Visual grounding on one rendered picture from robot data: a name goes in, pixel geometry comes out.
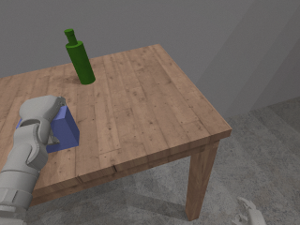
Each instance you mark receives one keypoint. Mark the sponge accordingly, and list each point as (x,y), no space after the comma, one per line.
(64,129)

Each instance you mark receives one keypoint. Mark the robot right hand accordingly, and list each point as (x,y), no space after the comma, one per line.
(254,216)

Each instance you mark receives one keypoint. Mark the robot left hand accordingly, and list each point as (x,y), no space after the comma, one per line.
(46,107)

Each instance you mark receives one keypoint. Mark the robot left forearm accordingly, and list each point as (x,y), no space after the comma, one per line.
(24,163)

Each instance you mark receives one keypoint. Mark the table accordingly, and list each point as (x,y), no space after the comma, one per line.
(142,111)

